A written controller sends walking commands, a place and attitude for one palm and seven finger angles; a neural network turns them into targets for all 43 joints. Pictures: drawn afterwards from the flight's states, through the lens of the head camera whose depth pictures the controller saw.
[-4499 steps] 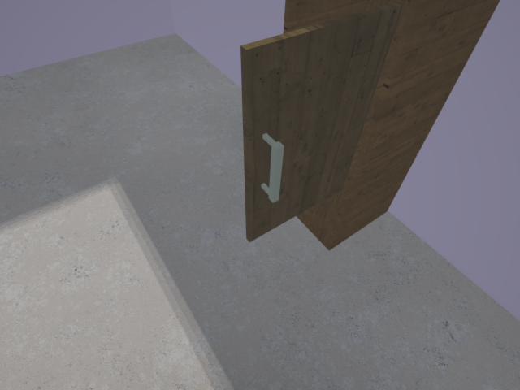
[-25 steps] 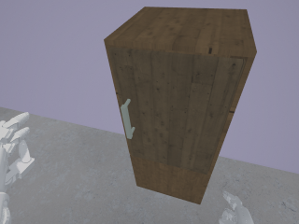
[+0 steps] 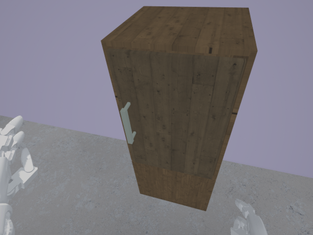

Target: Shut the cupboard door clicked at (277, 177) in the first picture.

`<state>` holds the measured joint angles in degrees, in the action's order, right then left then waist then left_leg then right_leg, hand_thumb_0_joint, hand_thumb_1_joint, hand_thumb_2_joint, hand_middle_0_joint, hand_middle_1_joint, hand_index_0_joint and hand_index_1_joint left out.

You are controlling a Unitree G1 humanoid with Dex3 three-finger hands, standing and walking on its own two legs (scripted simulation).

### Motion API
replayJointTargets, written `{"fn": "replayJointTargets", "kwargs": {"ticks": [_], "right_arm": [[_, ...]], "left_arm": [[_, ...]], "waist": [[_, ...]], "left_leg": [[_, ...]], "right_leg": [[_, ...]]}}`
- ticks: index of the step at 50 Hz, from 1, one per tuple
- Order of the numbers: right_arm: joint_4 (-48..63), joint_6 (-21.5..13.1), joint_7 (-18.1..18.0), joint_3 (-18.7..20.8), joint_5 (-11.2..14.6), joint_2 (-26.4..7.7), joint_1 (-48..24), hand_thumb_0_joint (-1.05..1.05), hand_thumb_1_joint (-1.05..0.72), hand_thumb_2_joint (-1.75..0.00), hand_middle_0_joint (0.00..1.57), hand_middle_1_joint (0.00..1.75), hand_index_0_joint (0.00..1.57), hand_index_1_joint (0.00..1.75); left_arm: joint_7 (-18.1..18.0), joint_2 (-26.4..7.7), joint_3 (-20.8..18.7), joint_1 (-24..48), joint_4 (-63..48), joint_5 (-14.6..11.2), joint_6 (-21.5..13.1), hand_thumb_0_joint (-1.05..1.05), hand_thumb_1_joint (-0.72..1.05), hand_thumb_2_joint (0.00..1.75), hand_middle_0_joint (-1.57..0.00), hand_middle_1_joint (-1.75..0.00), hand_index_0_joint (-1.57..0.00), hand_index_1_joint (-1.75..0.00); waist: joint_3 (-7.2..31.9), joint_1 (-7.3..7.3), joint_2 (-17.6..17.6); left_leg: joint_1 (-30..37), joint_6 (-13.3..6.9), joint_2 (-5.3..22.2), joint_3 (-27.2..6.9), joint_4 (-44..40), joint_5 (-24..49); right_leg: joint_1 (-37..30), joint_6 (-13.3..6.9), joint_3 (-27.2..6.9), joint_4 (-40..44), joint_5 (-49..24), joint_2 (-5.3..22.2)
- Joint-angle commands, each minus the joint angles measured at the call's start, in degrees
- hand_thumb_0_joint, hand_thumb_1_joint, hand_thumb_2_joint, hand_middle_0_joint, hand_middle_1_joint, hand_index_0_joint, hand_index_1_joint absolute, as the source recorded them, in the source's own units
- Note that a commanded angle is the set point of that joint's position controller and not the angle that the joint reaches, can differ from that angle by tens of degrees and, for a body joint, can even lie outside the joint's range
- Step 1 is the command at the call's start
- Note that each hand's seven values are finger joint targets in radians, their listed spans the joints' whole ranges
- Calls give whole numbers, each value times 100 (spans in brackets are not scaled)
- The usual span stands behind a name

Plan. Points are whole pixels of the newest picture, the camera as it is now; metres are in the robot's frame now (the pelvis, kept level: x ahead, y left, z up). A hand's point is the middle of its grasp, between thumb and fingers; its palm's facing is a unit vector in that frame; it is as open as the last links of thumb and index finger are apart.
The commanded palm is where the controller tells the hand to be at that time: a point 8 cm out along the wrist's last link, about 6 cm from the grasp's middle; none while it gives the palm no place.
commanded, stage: step back with the hand held close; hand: left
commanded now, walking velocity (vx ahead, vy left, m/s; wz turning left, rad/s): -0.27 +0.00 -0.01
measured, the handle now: (129, 123) +0.52 +0.17 -0.04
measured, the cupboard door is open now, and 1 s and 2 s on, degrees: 0 0 0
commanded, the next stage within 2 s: stop stepping back and stand still in 1.36 s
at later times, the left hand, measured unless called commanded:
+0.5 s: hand (11, 186) +0.16 +0.29 +0.15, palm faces +0.40 -0.79 -0.47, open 7.4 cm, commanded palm +0.10 +0.33 +0.17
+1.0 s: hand out of the picture +0.09 +0.30 +0.17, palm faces +0.47 -0.75 -0.46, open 7.5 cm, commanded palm +0.02 +0.33 +0.17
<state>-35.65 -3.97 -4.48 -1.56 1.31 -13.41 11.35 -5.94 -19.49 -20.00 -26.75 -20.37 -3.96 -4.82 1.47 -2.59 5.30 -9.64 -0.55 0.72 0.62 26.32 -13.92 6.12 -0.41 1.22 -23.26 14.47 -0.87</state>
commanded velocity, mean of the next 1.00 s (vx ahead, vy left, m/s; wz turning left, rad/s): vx -0.31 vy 0.00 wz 0.01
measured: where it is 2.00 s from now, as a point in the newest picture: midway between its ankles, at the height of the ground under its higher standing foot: outside the picture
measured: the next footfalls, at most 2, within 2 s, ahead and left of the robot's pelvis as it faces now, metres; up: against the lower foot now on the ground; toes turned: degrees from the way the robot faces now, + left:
left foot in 1.30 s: -0.05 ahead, +0.13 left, +0.00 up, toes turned +3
right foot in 1.62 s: -0.33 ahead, -0.09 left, +0.00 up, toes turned -1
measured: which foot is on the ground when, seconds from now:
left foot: down 0.00-1.00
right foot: down 0.00-1.00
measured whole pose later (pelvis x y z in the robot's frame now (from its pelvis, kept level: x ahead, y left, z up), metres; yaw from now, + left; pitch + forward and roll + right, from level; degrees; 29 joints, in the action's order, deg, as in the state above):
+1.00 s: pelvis -0.11 +0.03 -0.02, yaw +2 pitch +1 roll -3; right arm -34.7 -4.3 -4.7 -0.1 -0.1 -11.7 14.9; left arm -9.3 -26.2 -26.8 -29.5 -28.4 -0.9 -15.1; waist 1.9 2.8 0.7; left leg -29.2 -3.3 1.1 0.3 36.6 -8.4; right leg 20.6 1.5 -1.8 -37.3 15.8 -3.7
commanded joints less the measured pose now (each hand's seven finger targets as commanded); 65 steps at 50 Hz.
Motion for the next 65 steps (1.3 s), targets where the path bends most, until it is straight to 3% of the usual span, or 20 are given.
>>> {"fn": "replayJointTargets", "kwargs": {"ticks": [1,7,11,18,25,32,36,39,42,45,47,49,52,54,56,58,59,62,63,65], "right_arm": [[935,-136,-39,352,-62,-618,-765,0,-90,-90,20,30,20,30],[1141,111,-125,420,-26,-656,-716,0,-90,-90,20,30,20,30],[1262,265,-143,463,-13,-702,-707,0,-90,-90,20,30,20,30],[1382,277,-147,442,-8,-708,-626,0,-90,-90,20,30,20,30],[1343,58,-163,444,-32,-764,-474,0,-90,-90,20,30,20,30],[1204,-183,-132,446,-95,-756,-336,0,-90,-90,20,30,20,30],[1108,-240,-95,477,-165,-771,-317,0,-90,-90,20,30,20,30],[1043,-241,-42,412,-170,-650,-319,0,-90,-90,20,30,20,30],[1029,-239,-55,402,-162,-661,-327,0,-90,-90,20,30,20,30],[1041,-322,-95,458,-152,-770,-380,0,-90,-90,20,30,20,30],[1032,-385,-93,495,-179,-724,-405,0,-90,-90,20,30,20,30],[1039,-409,-75,548,-177,-821,-448,0,-90,-90,20,30,20,30],[912,-505,-17,496,-199,-628,-372,0,-90,-90,20,30,20,30],[885,-526,12,541,-147,-630,-367,0,-90,-90,20,30,20,30],[823,-458,36,539,-209,-547,-386,0,-90,-90,20,30,20,30],[748,-342,62,490,-211,-398,-380,0,-90,-90,20,30,20,30],[729,-275,62,494,-206,-368,-384,0,-90,-90,20,30,20,30],[702,-153,-4,442,-209,-358,-384,0,-90,-90,20,30,20,30],[729,-145,-34,448,-184,-479,-369,0,-90,-90,20,30,20,30],[843,-249,-92,532,-107,-706,-408,0,-90,-90,20,30,20,30]], "left_arm": [[-146,-1373,-837,462,-1104,24,-637,0,90,90,-20,-30,-20,-30],[-207,-1491,-983,38,-1296,-12,-693,0,90,90,-20,-30,-20,-30],[-243,-1596,-1107,-179,-1348,-36,-633,0,90,90,-20,-30,-20,-30],[-323,-1556,-1098,-346,-1696,7,-720,0,90,90,-20,-30,-20,-30],[-370,-1429,-1135,-84,-1707,149,-933,0,90,90,-20,-30,-20,-30],[-400,-1335,-1052,250,-1936,248,-1053,0,90,90,-20,-30,-20,-30],[-461,-1529,-1163,368,-1898,267,-1093,0,90,90,-20,-30,-20,-30],[-509,-1479,-1067,277,-1937,214,-1161,0,90,90,-20,-30,-20,-30],[-536,-1520,-1165,110,-1926,214,-1225,0,90,90,-20,-30,-20,-30],[-516,-1521,-1351,16,-2001,259,-1313,0,90,90,-20,-30,-20,-30],[-449,-1558,-1429,-196,-1964,219,-1346,0,90,90,-20,-30,-20,-30],[-372,-1510,-1460,-276,-1768,284,-1382,0,90,90,-20,-30,-20,-30],[-325,-1500,-1322,-196,-2008,135,-1495,0,90,90,-20,-30,-20,-30],[-335,-1527,-1226,-103,-2191,130,-1494,0,90,90,-20,-30,-20,-30],[-423,-1818,-1385,-78,-2244,116,-1432,0,90,90,-20,-30,-20,-30],[-519,-1754,-1175,72,-2149,162,-1345,0,90,90,-20,-30,-20,-30],[-549,-1761,-1179,99,-2100,189,-1317,0,90,90,-20,-30,-20,-30],[-537,-1759,-1219,176,-1805,223,-1278,0,90,90,-20,-30,-20,-30],[-511,-1693,-1172,200,-1784,209,-1289,0,90,90,-20,-30,-20,-30],[-457,-1700,-1247,287,-1927,192,-1400,0,90,90,-20,-30,-20,-30]], "waist": [[174,152,-567],[879,175,-397],[967,167,-374],[784,199,-127],[296,265,200],[324,304,62],[98,313,-369],[173,340,-525],[273,342,-257],[483,294,575],[652,265,495],[317,280,640],[484,336,51],[860,334,-206],[720,341,-565],[597,371,-1215],[585,385,-1329],[115,429,-1112],[57,435,-666],[380,343,426]], "left_leg": [[-11,-181,94,-116,135,508],[60,-162,344,-217,-98,2330],[-154,-150,392,-191,-86,2390],[-1185,-248,521,-455,-459,954],[-2912,-515,766,-872,-1069,-2004],[-3122,-524,745,-883,-759,-2485],[-2547,-329,389,-619,73,-2163],[-2027,-213,287,-601,259,-1604],[-2304,-280,490,-816,-269,-1857],[-3413,-583,1145,-1480,-1318,-2625],[-3350,-654,1360,-1607,-1298,-2295],[-4101,-725,1444,-1508,-1299,-3106],[-2687,-434,988,-1073,-641,-1527],[-1935,-214,617,-576,-22,-1393],[-1334,34,219,-203,917,-1101],[-907,194,-46,-36,1975,-610],[-958,188,-79,-100,2250,-564],[-937,104,58,-287,1063,-400],[-918,1,163,-405,221,34],[-1698,-325,1010,-1072,-818,408]], "right_leg": [[941,-171,-858,786,-803,792],[309,15,-346,-201,-2455,484],[205,38,-416,-335,-2692,445],[-20,81,-434,-530,-1587,307],[-504,135,-419,-1032,-612,74],[-257,69,-607,-1104,-68,119],[904,-172,-1226,-190,1005,493],[1420,-261,-1209,53,1091,675],[1065,-104,-811,-258,1033,386],[-289,123,-301,-1725,-29,-248],[-465,148,-334,-1947,-295,-352],[-814,142,-463,-2020,82,-446],[159,-24,-748,-1071,-552,-114],[770,-140,-1245,-611,-47,193],[1806,-425,-2008,316,721,866],[2414,-743,-2355,839,434,1560],[2362,-816,-2205,819,-13,1635],[2316,-512,-1525,411,-563,1194],[2223,-242,-1134,89,-373,689],[946,169,-442,-994,-640,-291]]}}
